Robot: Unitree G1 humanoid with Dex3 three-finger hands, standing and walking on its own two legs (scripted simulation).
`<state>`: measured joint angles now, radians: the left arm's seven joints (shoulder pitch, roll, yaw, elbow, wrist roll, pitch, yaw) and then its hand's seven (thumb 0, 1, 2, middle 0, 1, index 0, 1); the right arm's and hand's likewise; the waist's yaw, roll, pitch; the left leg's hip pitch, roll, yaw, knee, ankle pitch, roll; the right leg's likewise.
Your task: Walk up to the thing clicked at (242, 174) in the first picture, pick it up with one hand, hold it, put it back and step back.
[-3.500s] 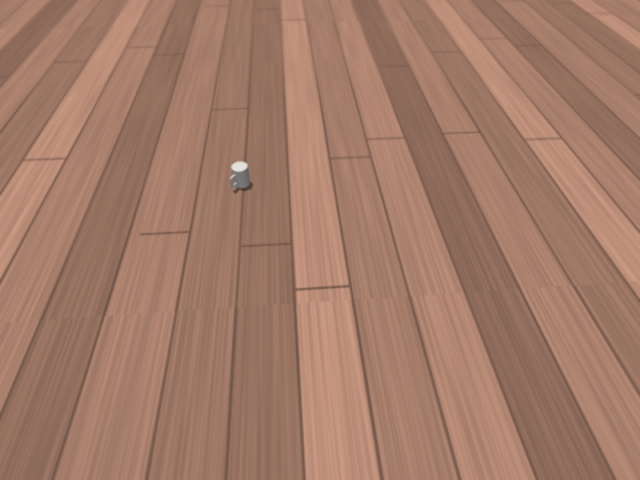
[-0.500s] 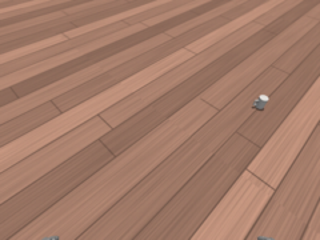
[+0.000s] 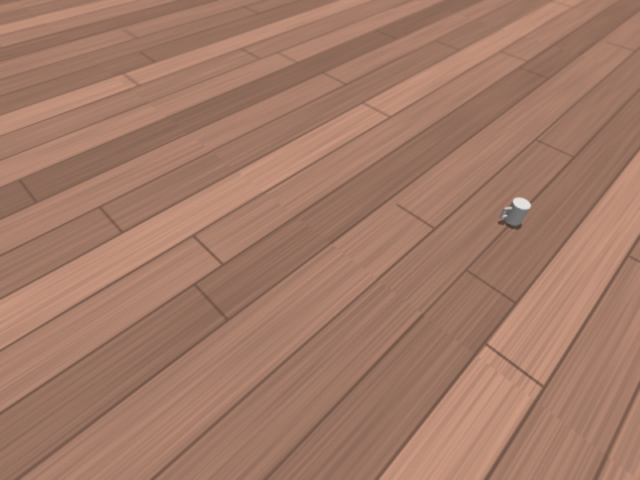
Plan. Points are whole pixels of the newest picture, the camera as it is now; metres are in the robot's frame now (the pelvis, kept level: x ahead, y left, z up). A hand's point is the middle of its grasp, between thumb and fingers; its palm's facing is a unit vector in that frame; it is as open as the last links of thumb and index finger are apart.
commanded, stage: stand
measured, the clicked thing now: (513, 212) +1.29 -0.86 -0.73
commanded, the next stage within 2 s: none
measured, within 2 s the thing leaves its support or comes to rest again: neither
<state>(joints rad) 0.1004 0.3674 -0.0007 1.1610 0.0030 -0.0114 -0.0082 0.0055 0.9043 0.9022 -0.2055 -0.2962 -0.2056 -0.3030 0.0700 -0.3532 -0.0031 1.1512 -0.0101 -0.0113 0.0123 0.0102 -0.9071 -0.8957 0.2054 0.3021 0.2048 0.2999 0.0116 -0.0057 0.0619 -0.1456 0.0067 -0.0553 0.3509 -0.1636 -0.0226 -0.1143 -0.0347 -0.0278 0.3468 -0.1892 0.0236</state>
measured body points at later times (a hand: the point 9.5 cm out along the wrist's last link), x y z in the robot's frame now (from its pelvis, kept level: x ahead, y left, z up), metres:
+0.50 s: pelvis +0.00 -0.01 +0.00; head +0.01 -0.01 +0.45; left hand +0.08 +0.30 -0.13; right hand +0.08 -0.31 -0.13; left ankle +0.02 +0.13 -0.75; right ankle +0.00 -0.13 -0.75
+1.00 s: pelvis +0.01 -0.01 +0.00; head +0.02 -0.01 +0.45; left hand +0.09 +0.29 -0.13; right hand +0.09 -0.31 -0.13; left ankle +0.02 +0.13 -0.75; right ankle +0.00 -0.13 -0.75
